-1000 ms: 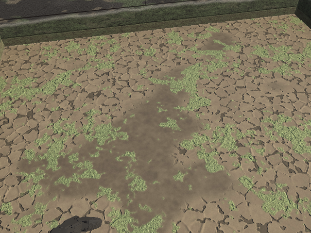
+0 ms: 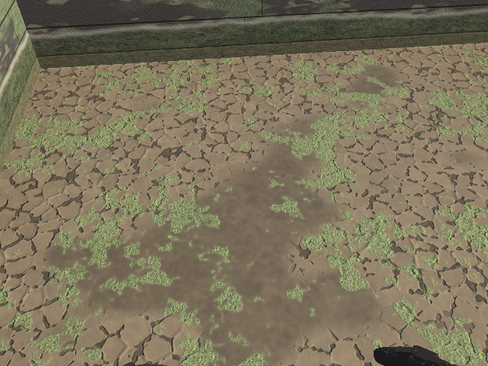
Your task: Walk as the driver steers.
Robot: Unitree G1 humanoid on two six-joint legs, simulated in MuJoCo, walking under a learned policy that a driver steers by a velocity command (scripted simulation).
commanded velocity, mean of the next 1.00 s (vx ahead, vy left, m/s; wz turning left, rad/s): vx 0.50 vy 0.00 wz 0.00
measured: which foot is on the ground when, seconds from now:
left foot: down 0.00-1.00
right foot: down 0.00-1.00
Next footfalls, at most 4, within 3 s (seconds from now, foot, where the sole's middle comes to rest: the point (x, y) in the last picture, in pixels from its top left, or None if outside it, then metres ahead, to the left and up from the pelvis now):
none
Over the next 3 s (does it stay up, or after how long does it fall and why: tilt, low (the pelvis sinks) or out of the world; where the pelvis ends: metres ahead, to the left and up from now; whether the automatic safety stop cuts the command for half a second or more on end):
stays up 0.01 -0.01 0.00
